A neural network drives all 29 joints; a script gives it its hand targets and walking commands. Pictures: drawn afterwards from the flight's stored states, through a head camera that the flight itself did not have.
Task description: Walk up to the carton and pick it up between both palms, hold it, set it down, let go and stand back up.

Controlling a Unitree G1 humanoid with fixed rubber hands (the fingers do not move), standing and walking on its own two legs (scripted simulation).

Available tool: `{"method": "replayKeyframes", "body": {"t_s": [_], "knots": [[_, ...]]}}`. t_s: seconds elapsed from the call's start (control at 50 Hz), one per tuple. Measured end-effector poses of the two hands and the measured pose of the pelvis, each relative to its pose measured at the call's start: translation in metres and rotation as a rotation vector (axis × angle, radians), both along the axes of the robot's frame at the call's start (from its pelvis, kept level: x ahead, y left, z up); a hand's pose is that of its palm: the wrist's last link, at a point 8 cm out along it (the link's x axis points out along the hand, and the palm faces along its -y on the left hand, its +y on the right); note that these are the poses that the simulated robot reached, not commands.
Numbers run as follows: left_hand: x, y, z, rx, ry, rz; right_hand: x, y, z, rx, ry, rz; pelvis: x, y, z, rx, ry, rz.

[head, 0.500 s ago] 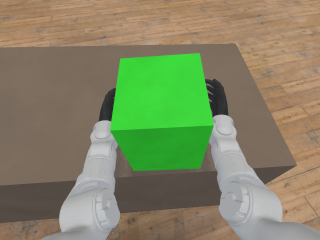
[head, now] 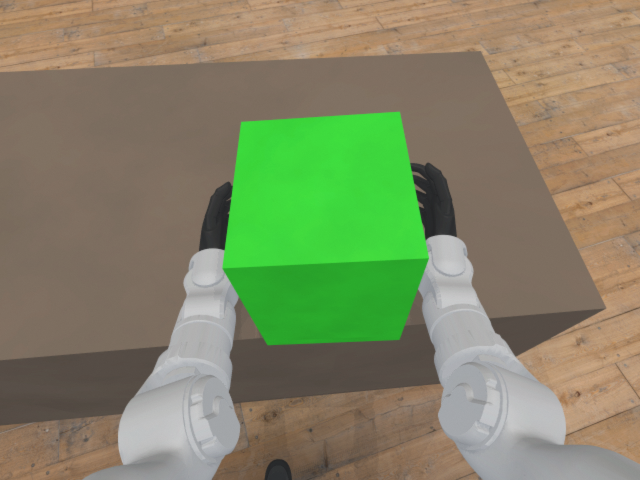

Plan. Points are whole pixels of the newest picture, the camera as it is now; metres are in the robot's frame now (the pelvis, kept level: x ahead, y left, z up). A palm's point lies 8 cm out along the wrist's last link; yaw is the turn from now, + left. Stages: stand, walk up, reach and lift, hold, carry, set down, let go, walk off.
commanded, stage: set down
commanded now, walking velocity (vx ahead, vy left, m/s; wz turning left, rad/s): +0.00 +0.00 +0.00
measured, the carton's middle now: (327, 240) +0.41 +0.01 +0.00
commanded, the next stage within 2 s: none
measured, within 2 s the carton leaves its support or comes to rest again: rests again in 1.44 s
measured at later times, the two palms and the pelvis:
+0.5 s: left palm (217, 245) +0.40 +0.16 +0.01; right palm (438, 229) +0.40 -0.13 +0.03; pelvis +0.00 +0.00 +0.00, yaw +0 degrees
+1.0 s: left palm (221, 242) +0.41 +0.15 +0.01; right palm (441, 234) +0.40 -0.14 +0.02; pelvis +0.00 +0.00 +0.00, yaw +0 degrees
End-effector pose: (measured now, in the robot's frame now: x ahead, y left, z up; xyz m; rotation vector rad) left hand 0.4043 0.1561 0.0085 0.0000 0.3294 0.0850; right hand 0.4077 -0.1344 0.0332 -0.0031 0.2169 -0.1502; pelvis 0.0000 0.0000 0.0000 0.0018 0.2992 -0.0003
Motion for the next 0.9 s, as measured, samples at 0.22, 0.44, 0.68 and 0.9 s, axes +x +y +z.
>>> {"method": "replayKeyframes", "body": {"t_s": [0.22, 0.44, 0.68, 0.9], "knots": [[-0.0026, 0.0000, 0.0004, -0.002, -0.017, 0.001, -0.0032, 0.0001, 0.0015, -0.007, -0.012, 0.001, -0.0030, 0.0012, -0.0002, -0.001, 0.002, -0.001], [-0.0033, -0.0005, -0.0009, -0.002, -0.017, 0.001, -0.0037, -0.0005, 0.0004, -0.017, -0.010, 0.005, -0.0031, 0.0013, -0.0002, -0.001, 0.002, -0.001], [-0.0038, -0.0008, -0.0019, -0.010, -0.023, 0.004, -0.0044, -0.0011, -0.0005, -0.021, -0.010, 0.007, -0.0034, 0.0014, -0.0002, -0.001, 0.002, -0.002], [-0.0021, -0.0019, -0.0022, -0.018, -0.026, 0.000, -0.0055, -0.0028, -0.0030, -0.022, -0.001, -0.001, -0.0037, 0.0014, -0.0002, -0.001, 0.001, -0.002]]}}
